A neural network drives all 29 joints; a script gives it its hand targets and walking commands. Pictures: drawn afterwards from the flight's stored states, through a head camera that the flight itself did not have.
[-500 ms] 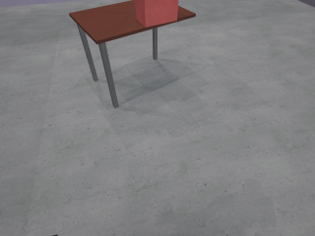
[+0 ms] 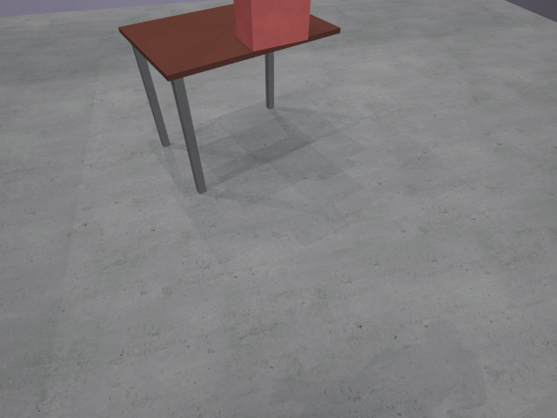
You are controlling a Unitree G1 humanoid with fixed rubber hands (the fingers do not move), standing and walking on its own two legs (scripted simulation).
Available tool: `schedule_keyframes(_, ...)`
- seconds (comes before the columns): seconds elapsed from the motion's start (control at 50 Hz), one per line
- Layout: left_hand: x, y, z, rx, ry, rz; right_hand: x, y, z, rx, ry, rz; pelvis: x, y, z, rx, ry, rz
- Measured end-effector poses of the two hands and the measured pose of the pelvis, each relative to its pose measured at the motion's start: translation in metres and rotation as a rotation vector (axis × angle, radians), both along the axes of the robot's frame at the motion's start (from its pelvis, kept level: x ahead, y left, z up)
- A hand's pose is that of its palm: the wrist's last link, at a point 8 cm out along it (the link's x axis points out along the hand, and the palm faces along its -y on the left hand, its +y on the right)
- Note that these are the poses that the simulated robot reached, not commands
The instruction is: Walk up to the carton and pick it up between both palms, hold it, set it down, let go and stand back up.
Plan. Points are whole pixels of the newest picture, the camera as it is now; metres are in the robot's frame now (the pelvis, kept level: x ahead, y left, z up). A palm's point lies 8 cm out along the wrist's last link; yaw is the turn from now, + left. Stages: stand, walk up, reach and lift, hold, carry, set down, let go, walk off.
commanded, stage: stand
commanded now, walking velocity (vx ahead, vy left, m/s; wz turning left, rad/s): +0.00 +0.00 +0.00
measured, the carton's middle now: (271, 13) +1.62 +0.07 -0.02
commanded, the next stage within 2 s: none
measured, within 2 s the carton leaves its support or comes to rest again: neither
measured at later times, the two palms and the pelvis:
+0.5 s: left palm out of the picture +0.09 +0.31 -0.11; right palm out of the picture +0.09 -0.31 -0.10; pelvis +0.01 +0.00 +0.00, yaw +0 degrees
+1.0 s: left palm out of the picture +0.09 +0.31 -0.11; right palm out of the picture +0.09 -0.31 -0.11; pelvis +0.01 +0.00 +0.00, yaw +0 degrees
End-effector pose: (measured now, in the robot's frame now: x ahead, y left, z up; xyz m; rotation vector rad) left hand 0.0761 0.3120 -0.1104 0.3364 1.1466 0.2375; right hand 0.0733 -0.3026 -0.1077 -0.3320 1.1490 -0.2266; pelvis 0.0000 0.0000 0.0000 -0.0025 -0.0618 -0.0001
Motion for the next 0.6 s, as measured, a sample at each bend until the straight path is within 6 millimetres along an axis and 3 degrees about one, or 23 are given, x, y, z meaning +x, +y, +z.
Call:
schedule_keyframes(0.12,-0.001,0.001,-0.001,0.000,0.010,0.000,-0.001,-0.005,0.002,-0.018,0.011,-0.002,0.000,0.002,0.000,0.000,0.006,0.004)
schedule_keyframes(0.28,0.005,0.005,0.001,0.012,0.010,0.006,0.013,-0.002,0.002,-0.007,-0.017,0.003,0.006,0.001,0.000,0.001,0.008,0.004)
schedule_keyframes(0.6,0.017,-0.009,-0.003,-0.013,0.001,-0.006,0.018,-0.010,0.005,-0.028,-0.009,-0.008,0.013,-0.001,0.001,0.002,0.009,-0.004)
